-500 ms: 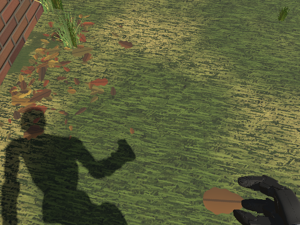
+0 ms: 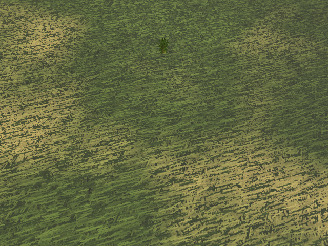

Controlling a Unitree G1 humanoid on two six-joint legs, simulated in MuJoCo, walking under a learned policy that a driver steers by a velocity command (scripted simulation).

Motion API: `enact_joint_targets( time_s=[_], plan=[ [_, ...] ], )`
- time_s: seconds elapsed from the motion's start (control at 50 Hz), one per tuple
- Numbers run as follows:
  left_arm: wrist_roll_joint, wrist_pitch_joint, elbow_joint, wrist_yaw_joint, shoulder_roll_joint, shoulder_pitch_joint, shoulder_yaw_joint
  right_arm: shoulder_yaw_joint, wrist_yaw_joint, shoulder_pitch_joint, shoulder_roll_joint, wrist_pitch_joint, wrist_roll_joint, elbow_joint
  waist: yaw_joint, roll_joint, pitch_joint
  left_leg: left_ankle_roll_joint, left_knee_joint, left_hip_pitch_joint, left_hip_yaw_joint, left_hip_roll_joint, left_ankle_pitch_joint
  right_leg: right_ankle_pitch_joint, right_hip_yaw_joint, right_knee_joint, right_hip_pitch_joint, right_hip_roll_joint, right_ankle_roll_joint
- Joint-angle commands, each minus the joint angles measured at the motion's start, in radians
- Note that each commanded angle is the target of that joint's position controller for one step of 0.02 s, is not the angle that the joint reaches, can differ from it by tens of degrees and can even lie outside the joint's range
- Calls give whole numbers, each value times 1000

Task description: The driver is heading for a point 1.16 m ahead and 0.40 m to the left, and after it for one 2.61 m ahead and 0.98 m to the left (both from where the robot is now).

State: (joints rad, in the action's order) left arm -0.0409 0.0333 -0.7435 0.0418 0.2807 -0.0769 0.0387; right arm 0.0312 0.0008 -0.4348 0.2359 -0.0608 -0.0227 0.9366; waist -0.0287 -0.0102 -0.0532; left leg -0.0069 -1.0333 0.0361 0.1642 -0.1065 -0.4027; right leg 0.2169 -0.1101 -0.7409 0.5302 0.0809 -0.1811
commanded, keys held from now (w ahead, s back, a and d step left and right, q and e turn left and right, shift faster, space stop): w+shift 0.16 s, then w+q+shift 0.10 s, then q+shift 0.74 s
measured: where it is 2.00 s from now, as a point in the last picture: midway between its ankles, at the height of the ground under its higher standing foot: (129, 185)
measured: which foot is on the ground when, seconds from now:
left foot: up 0.00-0.38, down 0.40-0.80, up 0.82-1.00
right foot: down 0.00-0.38, up 0.40-0.80, down 0.82-1.00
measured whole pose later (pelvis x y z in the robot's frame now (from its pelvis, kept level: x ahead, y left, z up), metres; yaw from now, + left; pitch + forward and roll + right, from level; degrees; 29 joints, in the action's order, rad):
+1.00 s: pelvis +0.67 +0.00 +0.04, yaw +38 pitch +2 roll -1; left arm -0.03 0.00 -0.64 -0.05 0.25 -0.12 0.04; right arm 0.09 -0.02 -0.18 0.36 0.06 0.03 0.60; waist 0.00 0.04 -0.05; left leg -0.08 -1.22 -0.61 -0.06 0.00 -0.41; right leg 0.10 0.01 -0.44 0.38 0.01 0.00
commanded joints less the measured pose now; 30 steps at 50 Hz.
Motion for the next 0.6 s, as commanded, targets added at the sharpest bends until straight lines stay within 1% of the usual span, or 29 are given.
enact_joint_targets(
  time_s=[0.02, 0.04, 0.06, 0.08, 0.1, 0.12, 0.14, 0.16, 0.18, 0.22, 0.24, 0.26, 0.28, 0.3, 0.32, 0.34, 0.36, 0.38, 0.4, 0.42, 0.44, 0.46, 0.48, 0.5, 0.52, 0.54, 0.56, 0.58, 0.6],
  plan=[
    [5, -2, -60, -33, 255, -319, 92, 25, 2, 144, 156, -53, 31, -195, 134, -44, 170, 57, -512, -841, -191, 42, 73, 208, 764, 486, -794, -361, -163],
    [7, 11, -77, -36, 202, -297, 80, 17, 0, 146, 140, -55, 21, -181, 89, 48, 77, 61, -418, -797, -195, -3, 109, 103, 658, 493, -634, -330, -131],
    [8, 26, -80, -40, 164, -261, 68, 11, 5, 146, 119, -45, 4, -175, 46, 78, 54, 62, -345, -726, -213, -31, 119, 64, 569, 500, -516, -287, -105],
    [12, 39, -84, -43, 116, -238, 51, 6, 13, 116, 102, -26, -11, -162, 7, 68, 39, 55, -285, -649, -220, -50, 133, 28, 500, 523, -414, -252, -84],
    [20, 52, -92, -44, 87, -239, 39, 3, 22, 111, 88, -7, -18, -157, -10, 47, 34, 43, -239, -625, -221, -63, 126, 33, 460, 555, -371, -230, -83],
    [30, 63, -103, -43, 77, -253, 35, 2, 31, 136, 82, 4, -22, -163, -13, 38, 3, 31, -186, -641, -211, -76, 126, 20, 424, 586, -342, -214, -82],
    [36, 73, -113, -40, 84, -280, 35, 0, 37, 191, 76, 10, -24, -182, 0, 29, -32, 22, -131, -682, -191, -84, 158, -30, 388, 614, -335, -203, -79],
    [39, 79, -123, -35, 90, -310, 36, -4, 40, 266, 76, 12, -22, -211, 19, 24, -67, 15, -59, -721, -163, -82, 212, -108, 346, 644, -331, -186, -76],
    [39, 84, -128, -29, 98, -331, 38, -8, 43, 326, 74, 11, -15, -231, 36, 20, -90, 20, 25, -745, -139, -74, 283, -192, 286, 665, -343, -170, -58],
    [38, 96, -132, -20, 89, -342, 33, -18, 52, 382, 63, 2, 1, -243, 56, 11, -95, 46, 210, -685, -98, -40, 452, -391, 162, 675, -350, -133, 1],
    [40, 103, -142, -22, 87, -364, 29, -22, 58, 421, 59, -2, 10, -252, 70, 12, -96, 66, 289, -641, -69, -12, 520, -474, 118, 707, -360, -137, 26],
    [41, 110, -156, -25, 92, -394, 26, -25, 63, 455, 54, -4, 16, -261, 85, 11, -98, 88, 348, -610, -56, 17, 581, -544, 91, 744, -394, -157, 46],
    [38, 114, -170, -31, 92, -407, 21, -28, 65, 463, 50, -9, 18, -260, 87, 11, -108, 105, 402, -595, -41, 42, 634, -674, 59, 736, -443, -166, 71],
    [34, 114, -176, -40, 100, -409, 18, -28, 65, 448, 57, -14, 13, -251, 76, 6, -91, 120, 442, -573, -16, 81, 662, -860, 28, 692, -512, -174, 90],
    [32, 112, -177, -52, 115, -410, 17, -26, 63, 418, 69, -19, 2, -234, 62, -11, -53, 128, 463, -544, 13, 130, 661, -1058, 5, 618, -585, -180, 115],
    [27, 106, -173, -67, 134, -403, 19, -20, 61, 363, 87, -23, -7, -212, 36, -40, 2, 132, 477, -481, 30, 178, 642, -1213, -8, 513, -635, -189, 143],
    [19, 95, -164, -83, 152, -376, 23, -7, 57, 244, 119, -24, -14, -172, -20, -64, 70, 133, 479, -360, 41, 231, 604, -1304, -23, 333, -638, -192, 173],
    [13, 83, -145, -95, 171, -328, 28, 10, 53, 65, 162, -22, -19, -115, -102, -87, 149, 142, 478, -190, 19, 253, 587, -1308, -28, 82, -588, -194, 200],
    [16, 55, -104, -102, 235, -206, 40, 65, 51, -47, 254, -34, 75, -131, -233, -97, 242, 179, 515, 22, -141, 142, 725, -1228, 18, -267, -451, -169, 267],
    [-35, 60, -57, -85, 92, -180, 6, 46, 41, -114, 279, -32, 67, -88, -172, 218, 272, 206, 418, 254, -284, 11, 1012, 129, 39, -699, -145, 11, 283],
    [24, 84, -18, -62, 17, -355, -20, 51, 39, -45, 317, -54, -21, -144, -50, 317, 502, 459, 444, 550, -800, -222, 1162, 444, 263, -1037, 174, 82, 325],
    [51, 102, 2, -49, 124, -315, -10, 75, 33, 43, 305, -40, -21, -203, -87, 97, 558, 468, 571, 488, -865, -232, 924, 323, 340, -989, 189, 24, 280],
    [61, 107, 45, -46, 151, -218, -4, 69, 24, 126, 257, -32, 12, -240, -51, -15, 384, 439, 637, 306, -799, -176, 712, 286, 322, -892, 220, -20, 244],
    [44, 102, 50, -46, 139, -180, -1, 56, 24, 213, 216, -25, 36, -256, 23, -151, 211, 397, 712, 45, -721, -113, 639, 249, 274, -802, 184, -50, 219],
    [30, 88, 61, -49, 136, -184, 4, 53, 21, 246, 211, -24, 35, -277, 63, -149, 136, 395, 742, -129, -686, -89, 693, 238, 265, -738, 141, -63, 225],
    [23, 70, 72, -51, 136, -187, 8, 54, 20, 253, 210, -20, 27, -288, 83, -127, 87, 385, 762, -254, -627, -51, 766, 242, 258, -663, 91, -80, 235],
    [19, 59, 86, -57, 128, -187, 8, 54, 18, 258, 202, -16, 30, -294, 94, -92, 68, 366, 761, -358, -554, 1, 818, 230, 245, -543, 36, -90, 246],
    [16, 54, 101, -66, 100, -175, 1, 57, 12, 268, 205, -11, 33, -298, 103, -72, 67, 341, 744, -442, -495, 55, 866, 201, 223, -400, -18, -85, 260],
    [16, 50, 118, -76, 76, -141, -6, 65, 2, 262, 221, -2, 36, -300, 95, -51, 85, 321, 719, -470, -459, 91, 926, 154, 197, -265, -50, -59, 275]
  ],
)
Keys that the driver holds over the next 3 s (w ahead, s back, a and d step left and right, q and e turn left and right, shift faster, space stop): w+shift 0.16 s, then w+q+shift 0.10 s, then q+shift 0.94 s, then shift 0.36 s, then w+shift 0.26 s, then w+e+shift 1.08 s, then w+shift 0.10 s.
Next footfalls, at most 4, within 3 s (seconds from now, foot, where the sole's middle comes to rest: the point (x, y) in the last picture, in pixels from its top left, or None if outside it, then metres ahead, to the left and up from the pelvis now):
0.40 left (150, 208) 0.62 0.08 -0.74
0.82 right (174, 162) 0.84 -0.03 -0.74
1.24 left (136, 211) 0.61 0.14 -0.74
1.68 right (167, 172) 0.78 0.00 -0.74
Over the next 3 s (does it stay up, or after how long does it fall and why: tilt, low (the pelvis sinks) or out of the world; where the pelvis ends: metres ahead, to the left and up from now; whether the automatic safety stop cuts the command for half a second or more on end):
stays up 1.41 0.68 0.01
